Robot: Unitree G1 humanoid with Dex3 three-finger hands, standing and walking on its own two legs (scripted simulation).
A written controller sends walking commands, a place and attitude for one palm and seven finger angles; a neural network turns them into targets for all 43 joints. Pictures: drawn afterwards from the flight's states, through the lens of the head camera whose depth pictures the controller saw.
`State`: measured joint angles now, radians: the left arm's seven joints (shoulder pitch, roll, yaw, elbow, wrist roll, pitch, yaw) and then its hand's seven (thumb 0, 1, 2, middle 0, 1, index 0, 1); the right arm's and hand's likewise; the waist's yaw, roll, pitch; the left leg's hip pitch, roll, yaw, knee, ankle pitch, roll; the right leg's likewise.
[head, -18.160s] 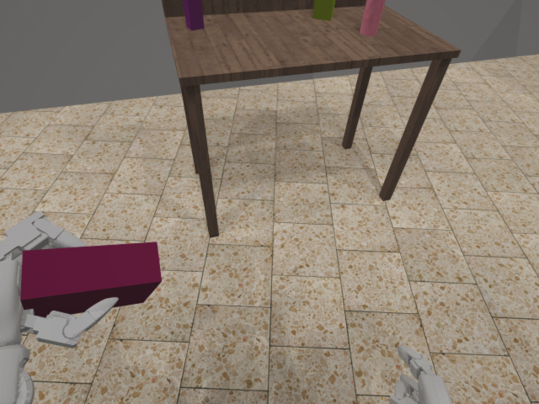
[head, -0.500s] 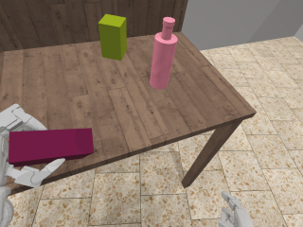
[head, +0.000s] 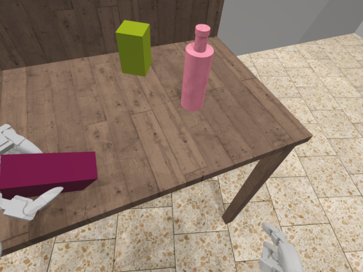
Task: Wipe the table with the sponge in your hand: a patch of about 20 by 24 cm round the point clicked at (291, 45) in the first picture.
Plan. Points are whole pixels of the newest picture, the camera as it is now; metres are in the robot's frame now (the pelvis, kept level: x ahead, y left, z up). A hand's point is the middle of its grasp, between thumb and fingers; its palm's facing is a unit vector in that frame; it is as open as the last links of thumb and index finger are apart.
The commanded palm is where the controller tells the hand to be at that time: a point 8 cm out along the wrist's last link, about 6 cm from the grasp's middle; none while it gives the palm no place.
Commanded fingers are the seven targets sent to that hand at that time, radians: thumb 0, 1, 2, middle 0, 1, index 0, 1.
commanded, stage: come to a stop and stand still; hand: left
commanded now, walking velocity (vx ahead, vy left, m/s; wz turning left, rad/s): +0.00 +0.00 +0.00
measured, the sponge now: (63, 174) +0.24 +0.23 +0.12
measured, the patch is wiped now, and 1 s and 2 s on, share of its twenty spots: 0.00 0.00 0.00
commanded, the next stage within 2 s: look again from close up in 0.14 s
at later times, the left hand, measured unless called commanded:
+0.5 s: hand (37, 186) +0.20 +0.24 +0.16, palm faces +0.38 -0.85 -0.36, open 9.1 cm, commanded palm +0.15 +0.28 +0.18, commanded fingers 0.00 0.10 1.30 -1.20 -1.60 -1.20 -1.60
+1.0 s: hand (39, 201) +0.19 +0.24 +0.14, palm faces +0.29 -0.86 -0.41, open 9.1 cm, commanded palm +0.14 +0.28 +0.18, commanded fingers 0.00 0.10 1.30 -1.20 -1.60 -1.20 -1.60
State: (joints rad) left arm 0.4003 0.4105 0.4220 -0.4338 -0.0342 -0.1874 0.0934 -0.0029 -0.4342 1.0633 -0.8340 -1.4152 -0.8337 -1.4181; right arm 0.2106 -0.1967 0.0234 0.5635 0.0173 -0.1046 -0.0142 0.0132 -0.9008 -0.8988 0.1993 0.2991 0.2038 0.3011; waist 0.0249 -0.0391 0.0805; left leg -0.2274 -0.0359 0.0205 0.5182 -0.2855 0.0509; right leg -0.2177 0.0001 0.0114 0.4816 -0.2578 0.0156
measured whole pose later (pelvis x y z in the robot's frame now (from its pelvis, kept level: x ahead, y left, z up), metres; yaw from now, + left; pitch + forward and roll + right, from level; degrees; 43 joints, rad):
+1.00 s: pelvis -0.02 +0.00 +0.00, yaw +0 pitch -1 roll -1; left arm 0.49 0.39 0.31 -0.44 -0.04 -0.26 0.07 0.00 -0.44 1.06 -0.83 -1.42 -0.83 -1.42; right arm 0.23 -0.18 0.02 0.59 0.02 -0.15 -0.02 0.01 -0.90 -0.90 0.20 0.30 0.20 0.30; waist 0.02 -0.03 0.05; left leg -0.23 -0.04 0.02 0.49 -0.24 0.05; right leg -0.22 -0.01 0.01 0.46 -0.22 0.02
